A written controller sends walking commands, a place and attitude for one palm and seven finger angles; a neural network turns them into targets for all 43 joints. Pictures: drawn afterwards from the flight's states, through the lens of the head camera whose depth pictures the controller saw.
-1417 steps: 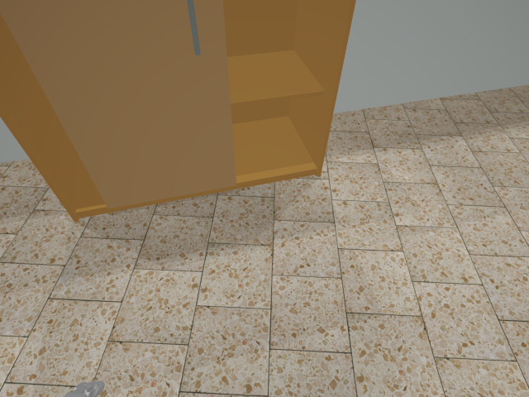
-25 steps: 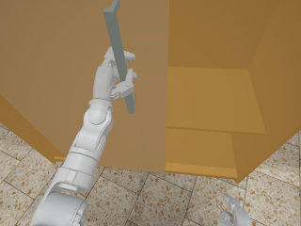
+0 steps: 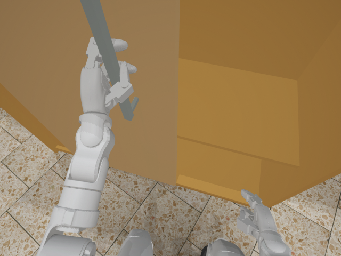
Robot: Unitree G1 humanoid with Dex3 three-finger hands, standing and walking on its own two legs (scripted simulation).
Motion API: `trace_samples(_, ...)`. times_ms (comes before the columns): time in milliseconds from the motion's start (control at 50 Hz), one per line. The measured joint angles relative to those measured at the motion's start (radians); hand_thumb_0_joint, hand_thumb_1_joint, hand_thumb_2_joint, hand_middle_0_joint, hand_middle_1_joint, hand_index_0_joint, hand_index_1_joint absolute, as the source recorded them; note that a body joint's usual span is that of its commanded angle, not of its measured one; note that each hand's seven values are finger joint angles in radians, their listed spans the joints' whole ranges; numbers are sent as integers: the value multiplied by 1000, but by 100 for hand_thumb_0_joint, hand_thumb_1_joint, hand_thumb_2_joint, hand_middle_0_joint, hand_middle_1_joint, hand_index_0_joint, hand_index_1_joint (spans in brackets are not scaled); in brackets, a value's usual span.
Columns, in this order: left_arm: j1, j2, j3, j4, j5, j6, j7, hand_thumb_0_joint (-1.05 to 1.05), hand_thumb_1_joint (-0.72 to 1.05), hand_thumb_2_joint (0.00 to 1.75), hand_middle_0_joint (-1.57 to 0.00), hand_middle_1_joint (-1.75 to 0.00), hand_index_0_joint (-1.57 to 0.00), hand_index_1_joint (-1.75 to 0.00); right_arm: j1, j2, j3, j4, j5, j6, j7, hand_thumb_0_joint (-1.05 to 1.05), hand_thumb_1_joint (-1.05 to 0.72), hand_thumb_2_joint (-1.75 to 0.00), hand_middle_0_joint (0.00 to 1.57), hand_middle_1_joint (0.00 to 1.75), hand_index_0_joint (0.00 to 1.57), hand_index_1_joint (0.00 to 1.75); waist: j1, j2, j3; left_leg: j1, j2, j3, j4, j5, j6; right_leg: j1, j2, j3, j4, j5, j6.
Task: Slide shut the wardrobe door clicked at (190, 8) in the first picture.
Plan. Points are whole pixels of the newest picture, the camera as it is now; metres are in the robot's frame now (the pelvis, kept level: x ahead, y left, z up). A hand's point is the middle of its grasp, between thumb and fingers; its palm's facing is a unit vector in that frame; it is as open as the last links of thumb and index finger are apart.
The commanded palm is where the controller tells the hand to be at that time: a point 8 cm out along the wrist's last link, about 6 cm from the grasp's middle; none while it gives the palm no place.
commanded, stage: step sideways, sliding the door along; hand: left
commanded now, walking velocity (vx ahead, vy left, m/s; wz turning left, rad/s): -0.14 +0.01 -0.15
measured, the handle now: (118, 64) +0.42 +0.18 +0.18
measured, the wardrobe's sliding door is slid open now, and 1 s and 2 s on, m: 0.45 0.29 0.10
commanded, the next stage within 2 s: none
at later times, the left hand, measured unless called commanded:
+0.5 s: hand (160, 92) +0.37 +0.09 +0.17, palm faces +0.20 -0.98 +0.02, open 6.2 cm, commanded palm +0.33 +0.05 +0.18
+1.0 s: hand (208, 107) +0.35 +0.00 +0.17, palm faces -0.02 -1.00 -0.04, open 6.0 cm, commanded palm +0.32 -0.02 +0.18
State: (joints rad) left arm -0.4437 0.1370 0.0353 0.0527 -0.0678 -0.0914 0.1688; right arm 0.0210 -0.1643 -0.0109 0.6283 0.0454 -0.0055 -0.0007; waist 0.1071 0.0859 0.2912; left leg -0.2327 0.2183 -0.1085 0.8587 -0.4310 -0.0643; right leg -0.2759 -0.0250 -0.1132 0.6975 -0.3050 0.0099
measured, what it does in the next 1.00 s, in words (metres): steps on the spot: left foot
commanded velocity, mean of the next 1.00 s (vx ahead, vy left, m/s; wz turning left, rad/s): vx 0.00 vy -0.20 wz -0.15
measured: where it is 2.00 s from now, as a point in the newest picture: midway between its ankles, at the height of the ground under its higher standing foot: outside the picture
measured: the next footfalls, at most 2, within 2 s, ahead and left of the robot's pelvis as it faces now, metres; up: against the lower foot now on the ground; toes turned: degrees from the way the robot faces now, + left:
left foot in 0.06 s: +0.04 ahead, +0.15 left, +0.00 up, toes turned +8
left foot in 1.18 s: +0.02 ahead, +0.07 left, +0.00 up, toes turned +2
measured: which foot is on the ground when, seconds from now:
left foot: up 0.00-0.04, down 0.06-1.00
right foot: down 0.00-1.00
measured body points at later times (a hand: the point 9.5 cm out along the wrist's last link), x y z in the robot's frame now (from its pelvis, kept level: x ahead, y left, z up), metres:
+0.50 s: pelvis +0.03 -0.03 +0.02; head +0.11 -0.04 +0.46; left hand +0.35 +0.14 +0.17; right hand +0.26 -0.24 -0.08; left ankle +0.00 +0.15 -0.71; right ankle +0.04 -0.14 -0.71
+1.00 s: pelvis +0.00 -0.07 +0.01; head +0.07 -0.08 +0.45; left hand +0.34 +0.05 +0.18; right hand +0.20 -0.29 -0.09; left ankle -0.01 +0.14 -0.71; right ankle +0.00 -0.17 -0.70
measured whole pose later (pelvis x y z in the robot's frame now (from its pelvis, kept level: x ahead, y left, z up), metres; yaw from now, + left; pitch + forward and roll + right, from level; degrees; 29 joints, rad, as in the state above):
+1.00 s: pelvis +0.00 -0.07 +0.01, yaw -3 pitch -2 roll -1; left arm -0.29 0.09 -0.12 -0.09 -0.05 -0.08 0.15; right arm 0.09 -0.19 -0.04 0.55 0.03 0.01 0.03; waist 0.09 0.04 0.20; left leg -0.22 0.23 0.06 0.63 -0.34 -0.14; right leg -0.31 0.02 -0.06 0.74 -0.31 -0.02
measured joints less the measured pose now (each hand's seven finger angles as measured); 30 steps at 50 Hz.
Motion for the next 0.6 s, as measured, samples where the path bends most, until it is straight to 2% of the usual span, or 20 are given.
trace_samples(40, 25, -16, 14, -27, 2, 15, 14, -1, 79, 87, -43, -140, -19, -136, -7, -14, -2, 19, -7, -13, -13, 1, -90, -90, 21, 30, 20, 30, -16, -24, -11, -22, -69, 14, -30, -19, 33, -8, -24, -7, -8, -6, -11)
trace_samples(60, 40, -25, 17, -44, 3, 23, 22, -1, 79, 87, -43, -140, -19, -136, -3, -24, -4, 22, -12, -24, -18, 1, -90, -90, 21, 30, 20, 30, -19, -31, -22, -12, -92, 44, -113, 55, 45, -16, -30, -6, -12, -1, -12)
trace_samples(80, 54, -29, 18, -60, 1, 29, 29, 0, 79, 87, -44, -140, -19, -136, 2, -31, -9, 22, -17, -35, -23, 1, -90, -90, 21, 30, 20, 30, -15, -36, -29, 10, -90, 62, -176, 83, 34, -30, -30, 2, -2, 6, -10)
trace_samples(120, 73, -27, 13, -76, -6, 32, 35, 0, 79, 87, -43, -140, -20, -137, 21, -35, -28, 10, -21, -51, -22, 1, -90, -90, 20, 30, 20, 30, 1, -51, -40, 36, -86, 80, -235, 77, -25, -58, -24, 38, 50, -2, -3)
trace_samples(160, 90, -28, 10, -85, -13, 31, 39, 0, 79, 87, -41, -140, -20, -138, 43, -41, -38, -8, -19, -70, -12, 1, -90, -90, 20, 30, 20, 29, 12, -48, -40, 52, -76, 82, -253, 77, -45, -39, -11, 57, 37, 7, -12)
trace_samples(200, 110, -33, 15, -93, -15, 21, 45, 0, 79, 87, -41, -140, -18, -138, 55, -51, -37, -18, -12, -90, -4, 1, -90, -90, 20, 30, 20, 29, 13, -34, -41, 41, -56, 95, -222, 81, -39, 11, 5, 49, -34, -17, -17)
trace_samples(240, 135, -46, 24, -107, -10, 7, 53, -1, 79, 87, -41, -140, -17, -138, 46, -60, -35, -10, -10, -97, -3, 1, -90, -90, 20, 30, 20, 29, -2, -26, -43, 7, -47, 106, -177, 122, -4, 22, 10, 37, -66, -22, -27)
trace_samples(300, 180, -72, 17, -148, 6, 5, 69, 0, 80, 87, -40, -140, -17, -139, 41, -72, -36, -6, -10, -102, -12, 1, -90, -90, 20, 30, 20, 29, -17, -44, -67, -16, -94, 114, -193, 148, 39, 1, -6, 43, -78, -7, -30)
trace_samples(320, 196, -80, 8, -165, 12, 7, 73, 0, 80, 87, -39, -140, -17, -139, 42, -74, -39, -6, -12, -105, -14, 1, -90, -90, 20, 30, 20, 29, -17, -49, -78, -3, -97, 126, -230, 146, 41, -8, -9, 49, -77, -6, -27)
trace_samples(360, 223, -95, -16, -192, 17, 10, 75, 0, 80, 86, -39, -140, -18, -139, 49, -80, -48, -14, -15, -108, -15, 1, -90, -90, 20, 30, 20, 29, -14, -46, -100, 17, -89, 141, -292, 116, 8, -30, -5, 56, -70, -2, -18)
trace_samples(420, 240, -104, -55, -221, 21, 8, 73, 1, 81, 86, -37, -140, -17, -138, 48, -81, -56, -39, -14, -117, -9, 1, -91, -90, 20, 30, 20, 29, -8, -37, -98, 18, -79, 151, -297, 98, -35, -40, 1, 64, -60, 2, -13)
trace_samples(520, 267, -98, -93, -245, 29, -11, 55, 1, 82, 85, -35, -140, -14, -134, 19, -50, -37, -56, -16, -113, 5, 1, -91, -90, 20, 30, 20, 29, -19, -47, -94, -1, -63, 195, -252, 106, -17, -40, 10, 77, -69, 8, -16)
trace_samples(600, 261, -86, -122, -242, 23, -8, 35, 1, 82, 84, -35, -140, -14, -133, 18, -23, -27, -76, -27, -93, 14, 1, -90, -90, 20, 30, 20, 30, -25, -54, -99, 16, -52, 206, -275, 85, -43, -74, 15, 77, -4, 23, -16)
